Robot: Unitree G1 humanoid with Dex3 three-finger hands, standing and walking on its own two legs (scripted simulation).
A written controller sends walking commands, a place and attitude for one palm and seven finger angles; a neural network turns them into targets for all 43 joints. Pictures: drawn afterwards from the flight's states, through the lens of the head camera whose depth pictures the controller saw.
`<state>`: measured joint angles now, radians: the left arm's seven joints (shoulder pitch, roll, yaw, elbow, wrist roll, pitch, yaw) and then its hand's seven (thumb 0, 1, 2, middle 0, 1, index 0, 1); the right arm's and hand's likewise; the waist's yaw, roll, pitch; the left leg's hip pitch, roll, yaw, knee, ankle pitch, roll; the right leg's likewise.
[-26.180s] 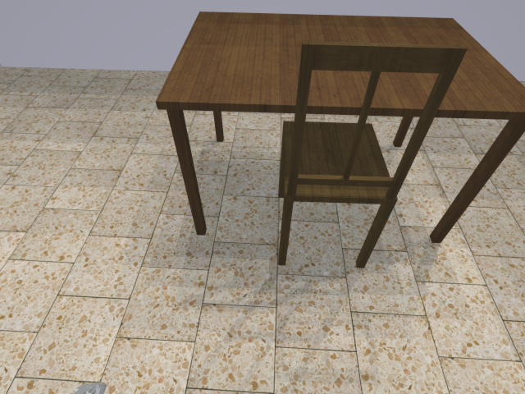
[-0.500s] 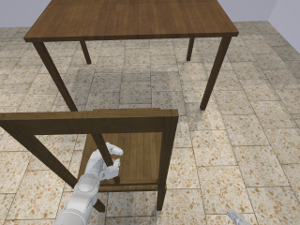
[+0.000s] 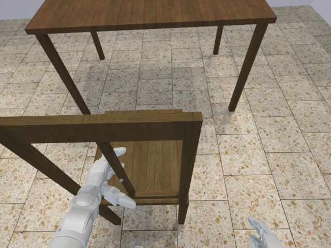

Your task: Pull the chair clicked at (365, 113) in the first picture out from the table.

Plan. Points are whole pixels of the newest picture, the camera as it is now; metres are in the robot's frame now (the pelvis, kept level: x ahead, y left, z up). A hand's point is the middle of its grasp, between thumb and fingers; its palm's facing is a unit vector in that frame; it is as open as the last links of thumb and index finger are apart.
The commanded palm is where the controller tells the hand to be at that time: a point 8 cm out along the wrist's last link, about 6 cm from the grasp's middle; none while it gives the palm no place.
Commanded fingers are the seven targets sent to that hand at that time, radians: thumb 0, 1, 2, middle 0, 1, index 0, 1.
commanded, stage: open the thumb and straighten the fingers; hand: left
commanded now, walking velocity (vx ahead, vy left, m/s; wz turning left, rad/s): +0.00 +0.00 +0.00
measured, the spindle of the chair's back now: (121, 173) +0.30 +0.12 -0.02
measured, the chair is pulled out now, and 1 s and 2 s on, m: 0.62 0.62 0.62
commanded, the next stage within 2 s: draw the fingers out of the gap in 0.14 s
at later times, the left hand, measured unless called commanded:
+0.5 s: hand (111, 200) +0.24 +0.14 -0.04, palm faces -0.10 -0.98 -0.19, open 17.5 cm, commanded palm +0.23 +0.19 -0.02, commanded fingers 0.00 -0.55 0.20 0.00 0.00 0.00 0.00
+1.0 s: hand (110, 236) +0.16 +0.13 -0.03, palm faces -0.11 -0.98 -0.16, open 17.5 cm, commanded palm +0.14 +0.19 -0.02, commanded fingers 0.00 -0.55 0.20 0.00 0.00 0.00 0.00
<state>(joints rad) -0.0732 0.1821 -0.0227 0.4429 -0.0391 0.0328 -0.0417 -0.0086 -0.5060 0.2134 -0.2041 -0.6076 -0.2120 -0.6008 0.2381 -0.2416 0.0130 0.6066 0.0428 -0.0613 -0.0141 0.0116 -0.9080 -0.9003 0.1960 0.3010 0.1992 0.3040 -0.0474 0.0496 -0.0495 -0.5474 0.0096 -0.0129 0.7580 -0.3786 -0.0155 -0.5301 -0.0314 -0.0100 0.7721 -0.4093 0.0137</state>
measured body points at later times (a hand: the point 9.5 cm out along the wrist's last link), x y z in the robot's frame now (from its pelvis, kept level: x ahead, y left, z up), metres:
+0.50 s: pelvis +0.01 +0.00 -0.01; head +0.06 -0.02 +0.44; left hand +0.24 +0.19 -0.02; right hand +0.16 -0.25 -0.10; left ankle +0.00 +0.13 -0.71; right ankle -0.02 -0.13 -0.71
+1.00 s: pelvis -0.01 +0.00 -0.02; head +0.03 -0.02 +0.43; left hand +0.17 +0.18 -0.02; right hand +0.18 -0.23 -0.09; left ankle +0.00 +0.13 -0.71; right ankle -0.02 -0.13 -0.71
